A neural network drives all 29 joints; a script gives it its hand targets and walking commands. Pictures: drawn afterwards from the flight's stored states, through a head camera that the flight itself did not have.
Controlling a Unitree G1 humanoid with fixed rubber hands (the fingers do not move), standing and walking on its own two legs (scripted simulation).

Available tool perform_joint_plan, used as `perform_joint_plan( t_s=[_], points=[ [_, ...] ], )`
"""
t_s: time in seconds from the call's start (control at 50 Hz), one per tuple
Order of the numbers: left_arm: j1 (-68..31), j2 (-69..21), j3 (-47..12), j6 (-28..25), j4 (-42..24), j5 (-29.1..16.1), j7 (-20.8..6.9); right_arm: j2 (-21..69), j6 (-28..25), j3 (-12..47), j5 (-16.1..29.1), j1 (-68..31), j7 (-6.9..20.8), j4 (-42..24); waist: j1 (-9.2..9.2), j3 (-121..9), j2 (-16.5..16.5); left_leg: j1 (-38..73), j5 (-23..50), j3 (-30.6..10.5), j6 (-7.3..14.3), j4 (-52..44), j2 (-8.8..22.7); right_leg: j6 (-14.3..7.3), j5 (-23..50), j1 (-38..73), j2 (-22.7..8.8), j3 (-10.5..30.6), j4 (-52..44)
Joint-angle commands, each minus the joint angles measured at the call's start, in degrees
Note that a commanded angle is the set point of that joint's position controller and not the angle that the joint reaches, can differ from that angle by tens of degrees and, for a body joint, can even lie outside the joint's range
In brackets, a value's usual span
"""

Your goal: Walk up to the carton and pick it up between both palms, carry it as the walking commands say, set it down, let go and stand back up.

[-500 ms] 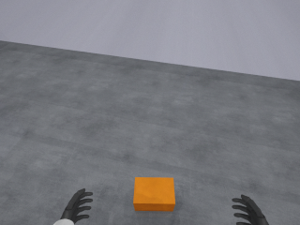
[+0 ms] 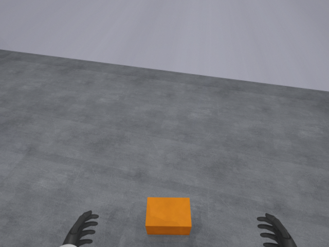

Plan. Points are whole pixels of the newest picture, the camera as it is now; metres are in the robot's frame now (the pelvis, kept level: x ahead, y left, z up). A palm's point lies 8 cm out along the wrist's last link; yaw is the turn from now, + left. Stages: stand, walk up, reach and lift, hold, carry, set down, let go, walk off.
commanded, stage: stand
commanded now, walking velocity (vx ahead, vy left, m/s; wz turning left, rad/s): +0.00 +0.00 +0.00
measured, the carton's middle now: (168, 216) +0.43 +0.02 -0.69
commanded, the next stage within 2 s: none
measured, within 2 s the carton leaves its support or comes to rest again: neither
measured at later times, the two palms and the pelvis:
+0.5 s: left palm (74, 237) +0.17 +0.25 -0.07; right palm out of the picture +0.16 -0.26 -0.07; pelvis +0.02 +0.00 +0.00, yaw +0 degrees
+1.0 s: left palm (71, 243) +0.16 +0.26 -0.08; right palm out of the picture +0.15 -0.26 -0.07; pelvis +0.01 +0.00 +0.00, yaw +0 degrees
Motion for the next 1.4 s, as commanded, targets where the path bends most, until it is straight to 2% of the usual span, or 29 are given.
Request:
perform_joint_plan(
  t_s=[0.0,0.02,0.08,0.1,0.14,0.26,0.32,0.38,0.44,0.48,0.54,0.64,0.66,0.68,0.72,0.8,0.84,0.86,0.88,0.96,0.98,1.06,1.1,1.14,1.16,1.22,1.32,1.34,1.38],
  points=[
    [-4.2,13.5,2.8,-2.9,0.5,0.3,1.6,-10.4,-2.1,-3.5,0.0,-2.6,-1.4,0.6,-0.64,0.3,-3.6,0.4,1.8,-7.5,-2.6,-9.8,5.2,-0.1,-0.9,-8.5,-6.3,7.9,-9.4],
    [-3.5,11.9,1.9,-3.3,1.4,-0.2,2.0,-10.7,-2.5,-3.6,-0.1,-6.3,-1.1,0.1,-0.91,-3.2,-0.4,4.9,5.0,-5.8,-2.6,-7.8,4.7,-0.6,1.8,-10.8,-8.4,11.3,-11.7],
    [-2.9,10.6,1.7,-3.4,1.3,-1.2,1.5,-12.5,-3.5,-3.0,0.8,-2.9,-2.4,2.6,-1.71,-5.2,1.1,5.3,14.7,-9.5,-1.9,-9.7,7.2,-0.1,12.4,-4.2,-6.5,7.1,-6.6],
    [-2.1,12.5,1.6,-3.5,2.0,-1.3,2.0,-13.1,-3.3,-3.3,1.1,-3.1,-2.2,2.9,-0.63,-4.5,-4.8,6.5,17.3,-9.3,-1.3,-8.4,7.0,0.1,17.3,-5.9,-7.2,6.9,-7.1],
    [-5.2,10.2,1.7,-4.1,1.7,-1.2,2.1,-13.3,-3.8,-3.1,0.5,-4.3,-2.1,3.6,-0.2,-5.2,-0.5,6.2,22.5,-7.7,-2.2,-8.8,7.0,-0.1,17.9,-4.2,-6.9,6.2,-6.7],
    [-4.2,12.8,2.3,-3.3,1.6,-1.2,2.7,-11.9,-3.4,-3.0,1.1,-4.2,-2.3,4.2,-0.64,-5.5,-4.6,6.5,20.6,-8.4,-1.7,-9.3,6.9,0.3,19.5,-3.6,-7.5,7.3,-6.6],
    [-2.7,11.9,2.5,-3.1,1.8,-1.5,2.4,-13.1,-3.8,-3.4,0.5,-1.5,-2.6,4.9,-1.23,-7.0,2.8,7.2,25.8,-8.5,-1.7,-8.2,7.6,-0.4,17.8,-2.9,-6.6,4.9,-4.8],
    [-1.6,12.5,2.4,-3.6,1.9,-1.0,2.3,-13.6,-3.8,-3.4,0.6,-5.5,-3.0,3.9,0.1,-8.2,-4.3,4.6,19.1,-7.6,-1.1,-7.9,7.0,-0.4,16.5,0.0,-6.7,5.3,-6.8],
    [-2.4,11.9,3.0,-3.3,1.8,-1.0,2.5,-11.4,-4.4,-2.2,1.0,-6.4,-2.6,3.7,0.74,-8.1,3.6,5.3,19.6,-8.4,-1.2,-9.6,7.5,-0.5,15.2,-0.5,-7.1,5.7,-5.8],
    [-2.5,12.4,2.7,-3.9,2.6,-0.7,2.4,-12.3,-4.0,-2.7,0.7,-3.6,-2.7,4.3,-0.01,-6.9,-4.0,5.6,20.1,-10.4,-0.4,-9.9,8.4,-0.8,15.4,-1.0,-7.0,6.1,-5.5],
    [-1.5,10.1,1.9,-4.3,2.9,-1.6,2.2,-13.7,-4.0,-3.4,0.2,-2.1,-3.3,5.6,-0.77,-7.3,3.5,8.0,22.1,-8.2,-1.1,-9.2,7.4,-0.8,17.9,-2.5,-7.3,5.3,-5.8],
    [-4.0,13.6,3.0,-4.1,3.5,-0.5,2.2,-12.7,-4.3,-3.1,0.6,-3.5,-2.9,5.2,-0.87,-4.4,-0.3,3.4,17.2,-9.3,-0.7,-11.1,7.8,-0.7,12.8,-1.5,-6.8,5.5,-6.3],
    [-1.2,12.0,3.1,-3.7,3.8,-1.5,2.1,-12.6,-4.6,-2.6,0.3,-6.3,-2.6,4.8,2.77,-7.9,-1.7,3.8,16.6,-9.5,0.3,-10.2,7.6,-0.9,14.2,1.1,-7.4,5.3,-6.2],
    [-3.3,11.7,2.8,-3.9,2.8,-1.6,1.7,-13.7,-4.8,-3.3,0.5,-6.0,-2.8,4.1,0.18,-5.8,3.0,4.2,16.9,-9.1,-0.2,-9.7,7.5,-1.4,12.4,-2.0,-7.3,5.6,-7.0],
    [-2.3,11.7,2.5,-4.5,3.9,-1.0,2.0,-12.8,-4.8,-2.9,0.5,-6.2,-2.6,3.8,0.53,-6.8,-1.2,4.2,12.7,-9.9,0.4,-9.0,7.5,-0.8,12.8,-1.3,-7.4,6.4,-7.7],
    [-1.9,12.1,3.1,-4.2,4.5,-1.4,2.1,-12.2,-5.8,-2.2,0.9,-4.0,-2.4,4.9,-0.4,-4.2,1.9,3.9,16.0,-8.7,-0.1,-9.7,7.4,-1.4,16.9,-1.8,-8.7,8.1,-8.1],
    [-1.3,14.0,3.1,-4.7,4.3,-1.5,2.0,-12.1,-5.3,-2.4,1.0,-4.8,-2.6,5.2,0.41,-10.2,0.9,6.9,24.9,-8.1,0.0,-8.3,7.5,-1.2,21.1,1.1,-7.4,5.7,-5.5],
    [-3.7,12.5,3.0,-4.7,4.4,-1.1,2.1,-11.4,-5.1,-2.1,1.2,-4.1,-2.6,5.4,-0.16,-6.1,-5.0,4.6,22.2,-9.0,0.1,-8.0,7.5,0.1,20.8,-0.3,-7.8,5.7,-6.5],
    [-0.7,11.8,2.6,-4.9,4.6,-1.7,1.7,-14.5,-4.8,-2.7,1.1,-3.1,-2.9,6.0,0.51,-9.5,-0.5,7.2,22.1,-7.7,0.4,-7.5,7.0,0.2,21.9,1.7,-8.0,6.9,-6.8],
    [-2.5,11.7,2.9,-4.5,4.0,-1.4,1.3,-15.5,-4.7,-2.9,1.4,-3.1,-2.8,5.1,-0.74,-5.9,4.1,5.0,16.2,-9.2,-0.1,-9.4,8.0,-0.2,13.1,-1.3,-8.0,6.3,-8.8],
    [-2.1,12.0,2.4,-5.2,4.4,-1.9,1.5,-13.7,-4.8,-2.7,1.3,-3.8,-2.6,5.8,-0.04,-6.4,-0.8,4.0,16.5,-11.4,-0.1,-11.5,9.2,-1.2,12.6,0.5,-7.7,5.8,-6.8],
    [-2.3,14.5,3.4,-4.2,5.1,-1.2,2.2,-15.2,-5.8,-3.1,0.6,-6.9,-2.5,4.7,0.2,-3.7,2.7,1.9,12.5,-11.8,0.2,-13.4,8.6,-1.6,10.5,-1.9,-6.9,5.1,-6.5],
    [-2.7,12.4,2.6,-5.4,4.7,-1.2,1.5,-13.3,-6.1,-1.9,1.1,-5.8,-1.9,5.7,1.31,-6.8,-2.0,3.3,15.7,-10.7,0.3,-11.3,8.1,-1.7,11.8,0.9,-7.7,6.5,-7.4],
    [-2.1,12.1,2.8,-4.9,5.2,-1.5,2.3,-12.2,-5.2,-2.8,0.8,-6.0,-2.6,6.0,0.83,-3.9,4.3,5.3,18.1,-9.1,0.0,-9.0,7.4,-0.3,18.2,-3.4,-9.3,7.3,-7.4],
    [-2.8,12.4,1.8,-4.8,5.1,-1.5,2.2,-13.1,-5.3,-2.3,1.1,-7.5,-2.5,4.8,-0.02,-5.0,-2.0,5.9,19.1,-10.3,0.6,-9.7,8.0,-1.5,17.8,-2.9,-8.1,6.1,-6.7],
    [-1.3,12.7,2.7,-5.1,4.8,-1.7,1.8,-14.8,-6.0,-3.0,1.1,-3.8,-2.3,5.6,-0.22,-7.9,2.9,7.1,17.2,-10.6,0.7,-9.6,8.9,-1.5,14.6,-2.3,-7.5,5.6,-6.6],
    [-4.0,12.5,2.6,-5.5,5.5,-1.4,1.2,-16.1,-5.6,-3.2,0.8,-5.9,-2.4,6.8,0.27,-3.5,-0.8,3.7,14.4,-9.0,-0.3,-11.7,7.8,-1.8,13.0,-3.1,-7.9,6.7,-7.5],
    [-3.2,13.5,3.1,-5.5,5.3,-1.0,1.6,-16.1,-5.5,-3.4,0.4,-5.9,-2.4,6.4,0.93,-2.6,4.6,3.8,15.7,-9.4,0.4,-10.9,8.1,-2.1,11.8,-3.8,-8.2,7.1,-8.1],
    [-3.5,12.1,2.6,-5.1,4.9,-1.7,1.4,-14.5,-6.2,-2.5,0.6,-5.7,-2.6,6.2,0.63,-6.6,0.1,4.3,14.9,-10.7,0.5,-11.9,8.9,-1.4,10.4,-1.1,-6.8,4.9,-7.0]
  ],
)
